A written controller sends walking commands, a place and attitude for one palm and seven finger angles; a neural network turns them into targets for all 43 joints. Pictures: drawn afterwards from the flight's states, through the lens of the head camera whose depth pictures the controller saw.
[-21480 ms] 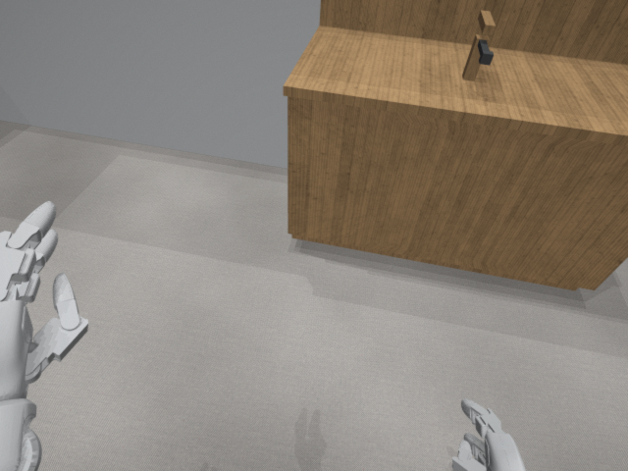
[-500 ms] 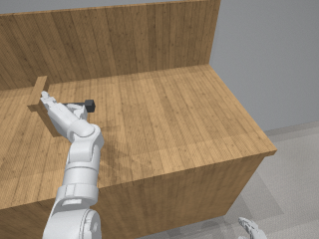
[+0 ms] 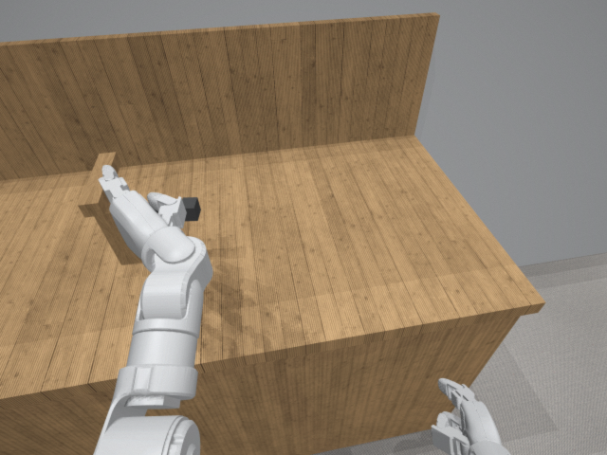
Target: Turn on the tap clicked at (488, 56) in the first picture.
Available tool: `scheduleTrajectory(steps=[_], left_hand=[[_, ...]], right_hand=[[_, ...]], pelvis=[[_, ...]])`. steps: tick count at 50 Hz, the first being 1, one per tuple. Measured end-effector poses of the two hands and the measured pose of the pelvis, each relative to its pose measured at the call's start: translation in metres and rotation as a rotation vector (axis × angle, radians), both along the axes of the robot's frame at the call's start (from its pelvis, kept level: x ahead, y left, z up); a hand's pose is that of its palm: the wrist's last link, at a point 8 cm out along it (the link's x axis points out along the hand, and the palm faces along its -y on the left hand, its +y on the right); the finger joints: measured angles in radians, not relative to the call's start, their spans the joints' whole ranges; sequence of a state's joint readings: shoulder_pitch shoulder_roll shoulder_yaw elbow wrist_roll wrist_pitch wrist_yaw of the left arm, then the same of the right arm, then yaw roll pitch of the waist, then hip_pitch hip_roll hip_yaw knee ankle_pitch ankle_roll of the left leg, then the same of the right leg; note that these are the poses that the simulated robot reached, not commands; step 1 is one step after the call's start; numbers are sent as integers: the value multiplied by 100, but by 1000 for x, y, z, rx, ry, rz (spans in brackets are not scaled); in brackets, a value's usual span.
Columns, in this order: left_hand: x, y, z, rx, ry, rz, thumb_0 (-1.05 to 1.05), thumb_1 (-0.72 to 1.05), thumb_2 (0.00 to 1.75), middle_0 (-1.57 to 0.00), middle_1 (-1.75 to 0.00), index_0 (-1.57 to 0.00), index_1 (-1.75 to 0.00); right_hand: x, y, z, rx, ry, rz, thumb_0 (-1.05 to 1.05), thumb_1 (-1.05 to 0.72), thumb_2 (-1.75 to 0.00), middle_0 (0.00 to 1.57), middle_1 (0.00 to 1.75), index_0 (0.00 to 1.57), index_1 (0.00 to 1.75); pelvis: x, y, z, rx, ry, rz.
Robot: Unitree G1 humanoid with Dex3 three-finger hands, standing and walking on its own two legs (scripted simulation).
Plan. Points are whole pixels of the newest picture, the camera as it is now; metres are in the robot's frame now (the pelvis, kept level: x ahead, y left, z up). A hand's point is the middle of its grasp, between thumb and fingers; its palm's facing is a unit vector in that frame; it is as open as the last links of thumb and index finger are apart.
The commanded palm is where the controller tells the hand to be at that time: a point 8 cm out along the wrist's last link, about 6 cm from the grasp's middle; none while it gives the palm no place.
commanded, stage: lift the hand up off the lever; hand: left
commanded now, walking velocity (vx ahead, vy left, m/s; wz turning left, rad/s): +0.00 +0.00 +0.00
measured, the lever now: (190, 209) +0.46 +0.25 +0.08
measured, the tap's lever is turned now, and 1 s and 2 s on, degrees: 81 81 81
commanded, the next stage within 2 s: draw the hand back beside the body in 0.28 s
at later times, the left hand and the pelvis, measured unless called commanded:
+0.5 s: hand (199, 205) +0.37 +0.19 +0.17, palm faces +0.58 -0.81 -0.06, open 7.8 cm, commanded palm +0.30 +0.23 +0.16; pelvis -0.01 -0.01 +0.00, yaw -1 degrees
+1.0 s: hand (153, 265) +0.27 +0.21 +0.16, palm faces +0.28 -0.93 -0.22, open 7.7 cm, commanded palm +0.23 +0.26 +0.16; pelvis -0.02 +0.01 +0.01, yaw -2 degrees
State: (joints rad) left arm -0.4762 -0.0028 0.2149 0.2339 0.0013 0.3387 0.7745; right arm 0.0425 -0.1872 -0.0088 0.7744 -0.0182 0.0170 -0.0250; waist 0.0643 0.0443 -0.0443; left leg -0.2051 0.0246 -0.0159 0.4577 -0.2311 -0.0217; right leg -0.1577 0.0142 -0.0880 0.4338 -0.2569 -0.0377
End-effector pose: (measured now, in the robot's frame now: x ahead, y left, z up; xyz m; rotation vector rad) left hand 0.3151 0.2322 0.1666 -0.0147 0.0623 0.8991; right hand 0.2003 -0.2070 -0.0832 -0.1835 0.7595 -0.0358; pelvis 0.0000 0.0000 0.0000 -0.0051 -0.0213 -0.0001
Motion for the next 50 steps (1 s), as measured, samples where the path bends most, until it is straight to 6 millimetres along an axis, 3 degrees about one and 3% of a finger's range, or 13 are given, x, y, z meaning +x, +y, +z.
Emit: scheduleTrajectory(steps=[11,20,27,31,36,40,46,50], left_hand=[[-7,-1,0,-7,30,-21,2,90,90,-14,-15,-15,-15],[-1,-5,0,-14,33,-13,2,90,90,-15,-15,-15,-15],[1,-18,8,101,-41,-405,2,90,90,-15,-15,-15,-15],[-14,-10,1,88,-37,-527,2,90,90,-15,-16,-16,-16],[-50,23,-23,213,27,-562,2,89,90,-16,-18,-16,-17],[-78,38,-18,299,0,-540,2,89,90,-16,-19,-17,-18],[-87,31,8,368,-139,-571,2,90,90,-17,-21,-17,-20],[-84,20,5,361,-158,-639,2,89,90,-17,-22,-17,-21]], right_hand=[[3,-1,4,-16,-7,15,1,-91,-90,20,30,21,30],[-10,-7,-2,-10,20,-11,1,-91,-90,20,30,21,30],[-33,-24,0,-26,25,-123,1,-91,-90,20,30,21,30],[-46,-36,4,-36,10,-183,1,-91,-90,20,30,21,30],[-58,-46,7,-54,-11,-174,1,-91,-90,20,30,20,30],[-61,-44,5,-86,-5,-117,1,-91,-90,20,30,20,30],[-48,-23,6,-67,-36,-53,2,-91,-90,20,30,20,30],[-38,-6,15,-23,-91,-54,2,-91,-90,20,30,20,30]], pelvis=[[-5,-3,1,0,-17,13],[-8,-5,1,2,-7,5],[-5,-6,2,10,-36,-33],[-4,-6,3,7,-53,-53],[-7,-6,3,2,-66,-51],[-12,-3,4,-5,-79,-33],[-19,4,5,-5,-88,-16],[-19,8,6,-3,-86,-27]])
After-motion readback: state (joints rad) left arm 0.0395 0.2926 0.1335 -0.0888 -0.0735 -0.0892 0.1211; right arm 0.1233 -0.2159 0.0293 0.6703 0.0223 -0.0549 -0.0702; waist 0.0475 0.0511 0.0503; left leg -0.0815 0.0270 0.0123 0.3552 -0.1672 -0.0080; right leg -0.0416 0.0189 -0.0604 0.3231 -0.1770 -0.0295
